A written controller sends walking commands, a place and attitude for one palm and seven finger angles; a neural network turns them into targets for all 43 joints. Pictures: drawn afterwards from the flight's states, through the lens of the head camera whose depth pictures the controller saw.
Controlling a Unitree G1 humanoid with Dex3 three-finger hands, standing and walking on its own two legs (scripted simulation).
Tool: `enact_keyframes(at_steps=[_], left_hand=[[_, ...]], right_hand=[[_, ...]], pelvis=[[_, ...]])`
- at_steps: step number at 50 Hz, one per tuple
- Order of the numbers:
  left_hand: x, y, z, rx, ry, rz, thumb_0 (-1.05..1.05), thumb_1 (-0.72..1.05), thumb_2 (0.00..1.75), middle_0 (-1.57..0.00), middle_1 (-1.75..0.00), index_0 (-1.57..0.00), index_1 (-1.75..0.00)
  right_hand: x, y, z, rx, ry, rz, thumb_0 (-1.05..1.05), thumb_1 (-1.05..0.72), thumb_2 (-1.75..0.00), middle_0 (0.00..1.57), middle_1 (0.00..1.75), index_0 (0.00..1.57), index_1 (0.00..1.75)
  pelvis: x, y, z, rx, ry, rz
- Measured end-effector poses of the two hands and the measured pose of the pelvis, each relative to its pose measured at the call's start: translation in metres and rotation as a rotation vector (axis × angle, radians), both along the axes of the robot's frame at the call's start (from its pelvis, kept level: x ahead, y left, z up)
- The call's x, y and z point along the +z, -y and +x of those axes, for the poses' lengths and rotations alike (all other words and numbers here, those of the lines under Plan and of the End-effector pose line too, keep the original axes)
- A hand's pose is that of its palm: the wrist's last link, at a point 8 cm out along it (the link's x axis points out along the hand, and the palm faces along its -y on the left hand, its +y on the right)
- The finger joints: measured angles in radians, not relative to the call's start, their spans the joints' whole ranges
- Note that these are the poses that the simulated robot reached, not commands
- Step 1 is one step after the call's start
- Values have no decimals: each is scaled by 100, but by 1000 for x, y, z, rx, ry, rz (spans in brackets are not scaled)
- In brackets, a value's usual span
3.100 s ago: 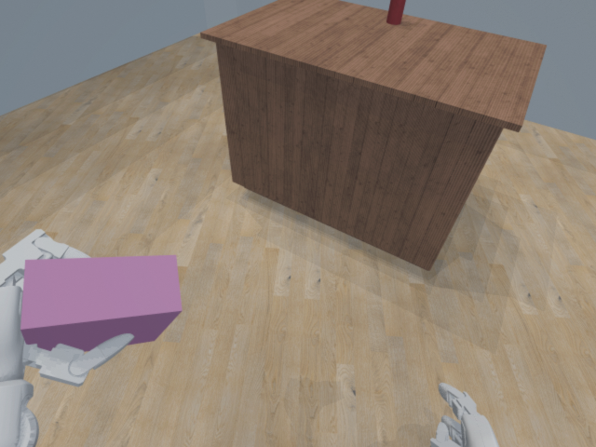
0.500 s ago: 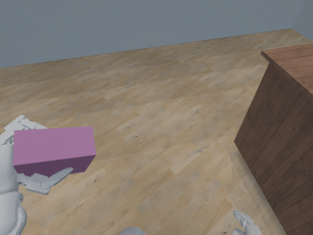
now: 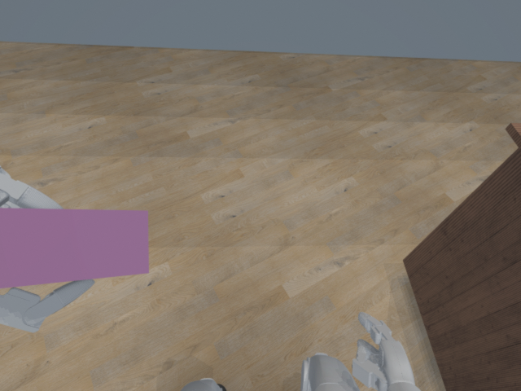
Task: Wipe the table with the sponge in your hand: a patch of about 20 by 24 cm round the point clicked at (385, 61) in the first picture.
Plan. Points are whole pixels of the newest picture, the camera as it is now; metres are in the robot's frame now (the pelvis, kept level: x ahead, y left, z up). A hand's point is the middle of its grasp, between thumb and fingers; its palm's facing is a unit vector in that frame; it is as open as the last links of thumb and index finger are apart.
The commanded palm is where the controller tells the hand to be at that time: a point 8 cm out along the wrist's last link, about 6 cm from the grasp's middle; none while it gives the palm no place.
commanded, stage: turn to face it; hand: left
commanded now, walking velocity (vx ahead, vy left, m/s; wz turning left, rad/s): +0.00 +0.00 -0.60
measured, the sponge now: (85, 248) +0.23 +0.20 +0.17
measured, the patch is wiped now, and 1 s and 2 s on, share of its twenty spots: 0.00 0.00 0.00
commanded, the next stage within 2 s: none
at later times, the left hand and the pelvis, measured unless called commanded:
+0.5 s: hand (181, 211) +0.27 +0.11 +0.19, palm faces +0.16 -0.87 -0.47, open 10.1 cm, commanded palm +0.22 +0.18 +0.18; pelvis +0.02 -0.07 +0.00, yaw -10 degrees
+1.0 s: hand (286, 223) +0.28 +0.00 +0.17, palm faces -0.06 -0.85 -0.52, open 10.1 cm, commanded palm +0.23 +0.08 +0.18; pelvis -0.04 -0.09 -0.02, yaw -27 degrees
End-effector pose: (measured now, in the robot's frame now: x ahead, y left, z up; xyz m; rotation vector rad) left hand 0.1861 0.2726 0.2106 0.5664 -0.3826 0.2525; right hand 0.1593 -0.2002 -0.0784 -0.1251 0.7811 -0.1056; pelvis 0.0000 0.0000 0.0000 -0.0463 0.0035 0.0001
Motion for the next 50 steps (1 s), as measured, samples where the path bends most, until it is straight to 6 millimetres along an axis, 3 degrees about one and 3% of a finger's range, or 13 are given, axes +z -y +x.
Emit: enact_keyframes(at_steps=[4, 8, 12, 16, 19, 22, 27, 32, 38, 44, 50], left_hand=[[7, 6, -21, 78, -8, -8, 0, -48, 99, -75, -134, -75, -134], [-2, 9, -24, 195, -7, -46, 0, -48, 99, -75, -134, -75, -134], [-25, 28, -1, 247, -5, -114, 0, -48, 99, -75, -134, -75, -134], [-39, 65, 36, 141, -47, -213, 0, -48, 99, -75, -134, -75, -134], [-34, 96, 53, -3, -67, -184, 0, -48, 99, -75, -134, -75, -135], [-20, 114, 59, -128, -61, -98, 0, -48, 99, -75, -134, -75, -135], [0, 113, 61, -195, -24, 24, 0, -49, 100, -75, -134, -75, -135], [-9, 98, 62, -179, -19, 3, 0, -49, 100, -75, -134, -74, -135], [-28, 104, 66, -179, -80, -59, 0, -49, 100, -74, -135, -74, -135], [-23, 158, 72, -302, -78, -65, 0, -49, 100, -74, -135, -74, -135], [-18, 225, 74, -434, -55, 46, 0, -49, 100, -74, -135, -74, -135]], right_hand=[[0, -5, 17, 81, 2, 19, 1, -91, -90, 20, 30, 20, 30], [-4, 7, 37, 126, 37, 16, 1, -90, -90, 20, 30, 20, 30], [-12, 37, 56, 126, 113, 11, 1, -90, -90, 20, 30, 20, 30], [-4, 76, 55, 72, 127, -38, 1, -91, -90, 20, 30, 20, 30], [10, 107, 40, -17, 130, -78, 1, -91, -90, 20, 30, 20, 30], [19, 135, 16, -106, 108, -118, 1, -91, -90, 20, 30, 20, 30], [18, 160, -31, -209, 6, -169, 1, -91, -90, 19, 30, 19, 30], [6, 152, -70, -265, -77, -170, 1, -91, -90, 19, 30, 19, 30], [-5, 118, -96, -311, -71, -76, 1, -91, -90, 19, 30, 19, 30], [-17, 99, -113, -321, -26, 51, 1, -91, -90, 20, 30, 20, 30], [-39, 129, -147, -379, -13, 100, 1, -90, -90, 20, 30, 20, 30]], pelvis=[[5, 12, 15, 14, -3, 2], [3, 29, 27, -4, 13, 24], [-11, 51, 30, -35, 39, 39], [-8, 62, 26, -51, 42, 57], [-2, 68, 23, -97, 27, 75], [1, 71, 21, -137, 1, 81], [2, 68, 17, -198, -33, 79], [-4, 56, 11, -242, -30, 66], [-3, 53, 2, -332, 11, 52], [-3, 66, -13, -424, 22, 25], [-15, 93, -42, -474, 19, 14]])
